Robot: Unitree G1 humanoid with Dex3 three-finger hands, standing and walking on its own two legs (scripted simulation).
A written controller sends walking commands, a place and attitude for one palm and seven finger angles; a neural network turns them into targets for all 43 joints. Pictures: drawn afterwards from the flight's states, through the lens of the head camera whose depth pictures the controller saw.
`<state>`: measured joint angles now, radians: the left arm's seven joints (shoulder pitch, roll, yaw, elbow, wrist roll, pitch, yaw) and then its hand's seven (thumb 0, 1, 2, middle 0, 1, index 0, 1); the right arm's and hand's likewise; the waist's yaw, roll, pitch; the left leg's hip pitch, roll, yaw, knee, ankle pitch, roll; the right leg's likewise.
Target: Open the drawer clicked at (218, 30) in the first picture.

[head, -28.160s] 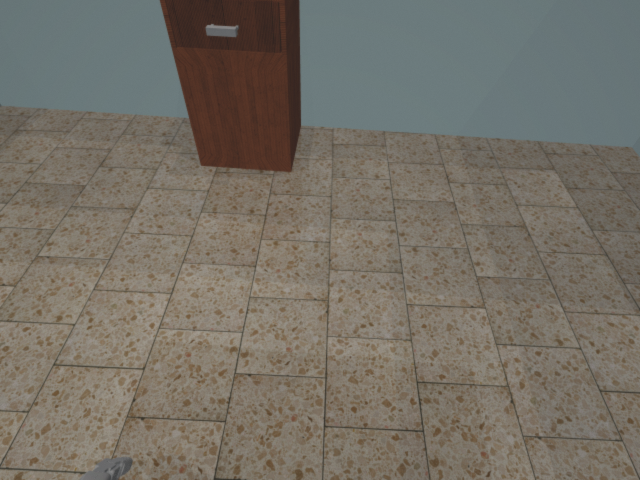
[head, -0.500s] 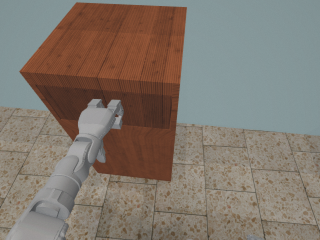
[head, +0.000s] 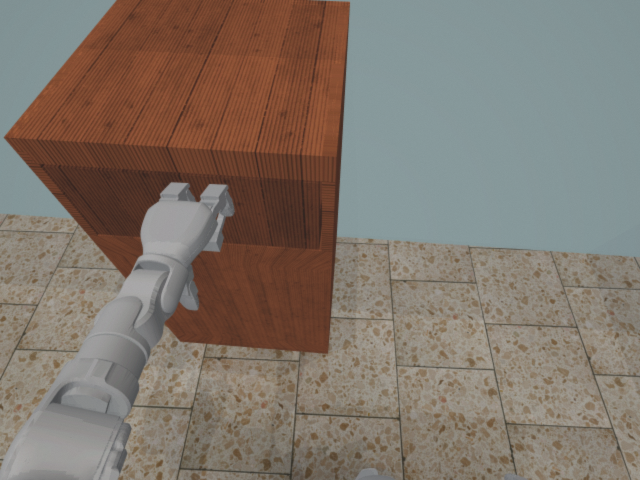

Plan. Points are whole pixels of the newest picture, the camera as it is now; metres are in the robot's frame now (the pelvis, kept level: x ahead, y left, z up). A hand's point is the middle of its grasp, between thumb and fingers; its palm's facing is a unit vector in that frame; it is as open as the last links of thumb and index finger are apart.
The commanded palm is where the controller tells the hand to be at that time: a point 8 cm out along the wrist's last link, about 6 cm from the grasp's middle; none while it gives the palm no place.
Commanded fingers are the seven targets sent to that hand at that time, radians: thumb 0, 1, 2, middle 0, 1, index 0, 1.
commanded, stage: re-aim the fingers above the handle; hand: left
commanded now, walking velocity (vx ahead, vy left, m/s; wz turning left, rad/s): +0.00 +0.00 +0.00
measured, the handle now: (189, 226) +0.50 +0.23 -0.05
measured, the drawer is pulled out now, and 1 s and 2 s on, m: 0.00 0.00 0.00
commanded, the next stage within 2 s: lower the fingers behind the handle in 1.10 s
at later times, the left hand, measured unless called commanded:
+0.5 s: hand (188, 236) +0.43 +0.19 +0.03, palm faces +0.09 -0.01 -1.00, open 13.8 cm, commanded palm +0.38 +0.20 +0.07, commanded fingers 0.00 -0.50 0.30 -0.30 -1.20 -0.30 -1.20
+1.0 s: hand (158, 242) +0.42 +0.24 +0.02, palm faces +0.01 +0.07 -1.00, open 13.8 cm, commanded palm +0.38 +0.21 +0.07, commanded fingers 0.00 -0.50 0.30 -0.30 -1.20 -0.30 -1.20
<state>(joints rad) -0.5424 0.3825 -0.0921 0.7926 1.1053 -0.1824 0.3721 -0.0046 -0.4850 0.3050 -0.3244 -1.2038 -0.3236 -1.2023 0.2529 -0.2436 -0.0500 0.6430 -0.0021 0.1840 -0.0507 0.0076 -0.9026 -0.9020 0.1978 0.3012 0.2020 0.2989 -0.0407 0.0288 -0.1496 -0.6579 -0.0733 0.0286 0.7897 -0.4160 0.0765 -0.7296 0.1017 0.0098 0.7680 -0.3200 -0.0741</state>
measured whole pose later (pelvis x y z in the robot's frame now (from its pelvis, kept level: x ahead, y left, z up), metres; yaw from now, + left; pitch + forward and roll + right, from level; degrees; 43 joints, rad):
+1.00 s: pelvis +0.00 -0.01 +0.00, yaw +0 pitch +17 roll +1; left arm -0.56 0.40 -0.09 0.85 1.07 0.10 0.43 0.00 -0.48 0.31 -0.32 -1.20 -0.32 -1.20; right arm 0.20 -0.24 -0.04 0.65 0.01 0.21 -0.03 0.01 -0.90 -0.90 0.20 0.30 0.20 0.30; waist -0.01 0.06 -0.15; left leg -0.66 -0.07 0.04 0.80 -0.42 0.07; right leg -0.74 0.11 0.02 0.80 -0.34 -0.08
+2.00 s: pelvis +0.00 +0.01 -0.02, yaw +0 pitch +20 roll -1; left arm -0.58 0.29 -0.15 0.88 1.12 0.06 0.54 -0.01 -0.48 0.31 -0.29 -1.21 -0.31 -1.23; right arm 0.23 -0.21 -0.05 0.68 -0.01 0.21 -0.01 0.01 -0.90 -0.90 0.20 0.30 0.20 0.30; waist -0.03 0.05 -0.18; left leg -0.81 -0.08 0.04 0.94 -0.48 0.09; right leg -0.88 0.10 0.00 0.90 -0.37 -0.06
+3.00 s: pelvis -0.03 +0.00 -0.04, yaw +1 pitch +22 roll -1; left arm -0.68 0.36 -0.15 0.92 1.10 -0.03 0.44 0.00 -0.48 0.31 -0.22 -1.22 -0.25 -1.24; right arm 0.30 -0.24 -0.04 0.67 0.00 0.15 -0.03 0.01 -0.90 -0.90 0.20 0.30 0.20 0.30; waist -0.04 0.03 -0.20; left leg -0.95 -0.08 0.02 1.05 -0.48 0.08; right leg -1.01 0.09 -0.03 1.00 -0.37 -0.07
